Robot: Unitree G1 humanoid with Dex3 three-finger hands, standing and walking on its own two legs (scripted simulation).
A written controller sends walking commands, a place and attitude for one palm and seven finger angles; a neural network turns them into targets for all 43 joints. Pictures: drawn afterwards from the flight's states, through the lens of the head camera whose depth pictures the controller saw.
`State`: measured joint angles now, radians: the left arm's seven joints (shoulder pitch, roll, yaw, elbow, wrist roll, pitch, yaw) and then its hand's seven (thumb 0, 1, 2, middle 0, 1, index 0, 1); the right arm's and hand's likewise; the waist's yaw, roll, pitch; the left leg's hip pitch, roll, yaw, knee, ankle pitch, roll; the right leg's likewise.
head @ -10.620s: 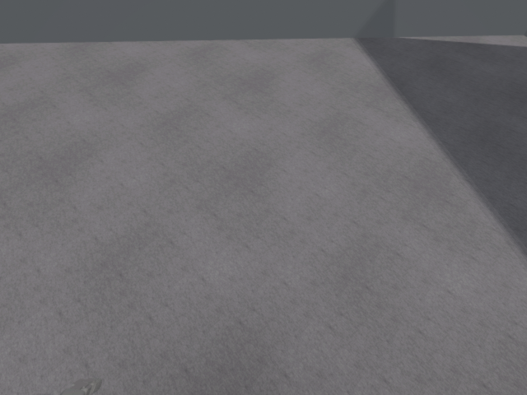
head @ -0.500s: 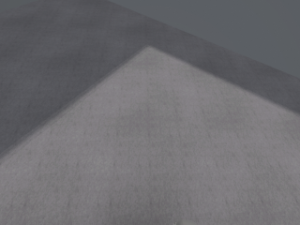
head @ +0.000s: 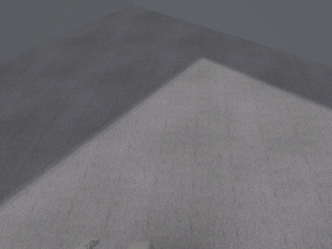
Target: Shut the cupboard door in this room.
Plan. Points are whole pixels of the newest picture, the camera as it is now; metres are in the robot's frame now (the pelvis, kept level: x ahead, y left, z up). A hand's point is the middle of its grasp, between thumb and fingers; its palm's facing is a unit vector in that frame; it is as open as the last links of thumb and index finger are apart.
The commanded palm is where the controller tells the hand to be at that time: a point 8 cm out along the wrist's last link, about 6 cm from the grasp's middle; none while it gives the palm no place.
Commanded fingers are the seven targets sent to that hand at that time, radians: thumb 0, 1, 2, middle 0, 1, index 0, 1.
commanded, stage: turn or walk to find it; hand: left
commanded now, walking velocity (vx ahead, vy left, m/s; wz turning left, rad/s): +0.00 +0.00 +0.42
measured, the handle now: out of the picture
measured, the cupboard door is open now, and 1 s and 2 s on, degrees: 83 83 83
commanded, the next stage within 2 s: none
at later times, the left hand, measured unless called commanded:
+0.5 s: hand out of the picture -0.05 +0.27 -0.18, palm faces +0.27 -0.93 -0.26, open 7.4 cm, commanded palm none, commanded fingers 0.00 0.90 0.90 -0.20 -0.30 -0.20 -0.30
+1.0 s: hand out of the picture -0.04 +0.19 -0.14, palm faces +0.42 -0.86 -0.28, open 7.4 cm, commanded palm none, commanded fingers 0.00 0.90 0.90 -0.20 -0.30 -0.20 -0.30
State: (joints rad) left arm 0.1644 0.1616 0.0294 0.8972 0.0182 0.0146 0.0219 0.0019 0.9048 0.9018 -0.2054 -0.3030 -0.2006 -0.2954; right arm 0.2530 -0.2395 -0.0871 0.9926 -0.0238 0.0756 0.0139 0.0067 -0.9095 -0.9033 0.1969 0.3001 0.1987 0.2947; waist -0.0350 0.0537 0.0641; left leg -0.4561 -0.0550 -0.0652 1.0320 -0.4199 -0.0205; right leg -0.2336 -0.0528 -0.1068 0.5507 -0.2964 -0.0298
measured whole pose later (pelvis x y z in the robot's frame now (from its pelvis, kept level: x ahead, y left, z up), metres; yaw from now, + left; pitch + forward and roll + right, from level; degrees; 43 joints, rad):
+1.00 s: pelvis -0.04 -0.02 +0.00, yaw +25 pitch -1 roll +2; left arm 0.20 0.15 0.03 0.92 0.02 0.01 0.02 0.00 0.90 0.90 -0.21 -0.30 -0.20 -0.30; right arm 0.24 -0.26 -0.09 1.00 -0.02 0.08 0.02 0.01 -0.91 -0.90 0.20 0.30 0.20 0.29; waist -0.03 0.05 0.07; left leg -0.47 0.00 -0.04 1.17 -0.36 -0.05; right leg -0.22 -0.08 -0.16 0.51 -0.27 -0.04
